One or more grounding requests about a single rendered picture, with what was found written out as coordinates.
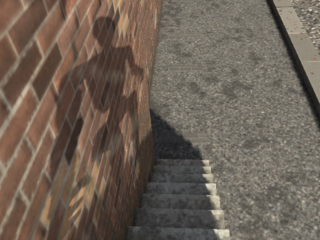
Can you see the stairs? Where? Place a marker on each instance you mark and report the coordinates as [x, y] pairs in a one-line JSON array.
[[179, 202]]

